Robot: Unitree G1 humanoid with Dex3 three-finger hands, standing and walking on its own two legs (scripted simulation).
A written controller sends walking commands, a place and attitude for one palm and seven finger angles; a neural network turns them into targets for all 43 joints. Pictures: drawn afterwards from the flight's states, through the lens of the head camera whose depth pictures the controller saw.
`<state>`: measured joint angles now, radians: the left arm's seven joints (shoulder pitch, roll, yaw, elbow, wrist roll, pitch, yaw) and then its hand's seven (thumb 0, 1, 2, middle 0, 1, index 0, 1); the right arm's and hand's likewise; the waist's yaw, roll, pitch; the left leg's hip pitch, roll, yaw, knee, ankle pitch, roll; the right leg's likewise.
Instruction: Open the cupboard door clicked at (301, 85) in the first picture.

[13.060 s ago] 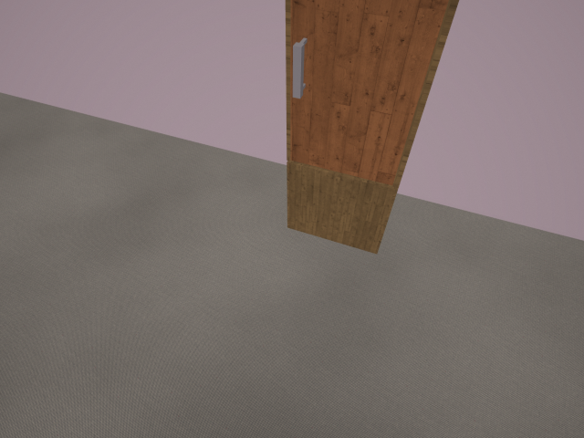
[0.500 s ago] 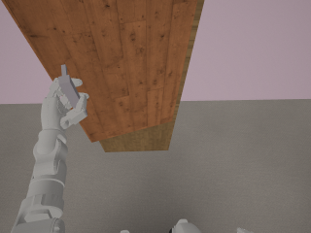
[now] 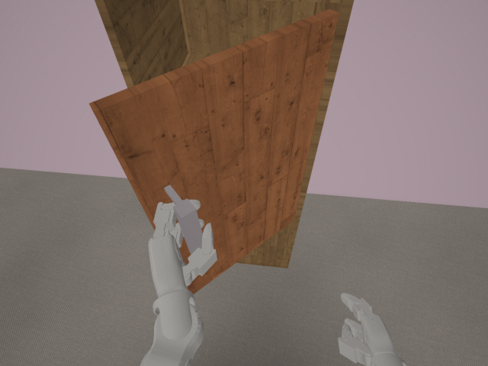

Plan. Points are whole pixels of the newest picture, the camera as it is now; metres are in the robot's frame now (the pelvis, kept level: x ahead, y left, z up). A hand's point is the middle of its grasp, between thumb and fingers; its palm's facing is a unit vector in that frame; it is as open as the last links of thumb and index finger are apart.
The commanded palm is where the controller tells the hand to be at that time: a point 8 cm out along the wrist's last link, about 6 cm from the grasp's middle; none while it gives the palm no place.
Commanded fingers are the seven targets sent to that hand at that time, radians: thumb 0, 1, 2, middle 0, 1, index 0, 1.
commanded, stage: open thumb and fingers to let go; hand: left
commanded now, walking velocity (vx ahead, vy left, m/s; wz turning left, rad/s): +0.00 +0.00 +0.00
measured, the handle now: (185, 224) +0.33 +0.12 +0.06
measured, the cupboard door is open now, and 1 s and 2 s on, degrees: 45 46 46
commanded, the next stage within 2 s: slide the hand sideways off the handle in 0.80 s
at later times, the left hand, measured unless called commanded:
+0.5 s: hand (208, 250) +0.28 +0.08 +0.06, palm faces +0.34 -0.94 -0.02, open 12.7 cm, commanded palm +0.24 +0.12 +0.05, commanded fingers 0.00 -0.50 0.30 -0.26 -0.95 -0.26 -0.95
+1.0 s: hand (205, 261) +0.27 +0.08 +0.06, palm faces +0.11 -0.99 -0.09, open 15.7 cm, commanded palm +0.24 +0.13 +0.05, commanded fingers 0.00 -0.50 0.30 -0.15 -0.30 -0.15 -0.30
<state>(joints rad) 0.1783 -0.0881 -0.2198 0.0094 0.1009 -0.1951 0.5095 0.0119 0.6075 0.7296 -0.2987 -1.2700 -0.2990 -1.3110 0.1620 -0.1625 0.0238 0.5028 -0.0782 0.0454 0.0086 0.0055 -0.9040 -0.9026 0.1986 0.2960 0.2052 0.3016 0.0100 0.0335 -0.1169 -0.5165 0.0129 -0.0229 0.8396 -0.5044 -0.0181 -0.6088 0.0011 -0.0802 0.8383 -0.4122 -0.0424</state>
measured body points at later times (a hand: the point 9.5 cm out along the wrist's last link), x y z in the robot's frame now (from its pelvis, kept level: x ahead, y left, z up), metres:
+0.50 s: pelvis -0.03 -0.01 +0.00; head +0.00 -0.04 +0.44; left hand +0.26 +0.13 +0.06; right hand +0.12 -0.24 -0.11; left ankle -0.05 +0.13 -0.70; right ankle +0.00 -0.09 -0.70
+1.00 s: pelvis -0.05 +0.01 -0.01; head -0.01 -0.01 +0.44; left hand +0.25 +0.13 +0.06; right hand +0.12 -0.20 -0.11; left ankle -0.05 +0.13 -0.70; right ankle +0.00 -0.09 -0.70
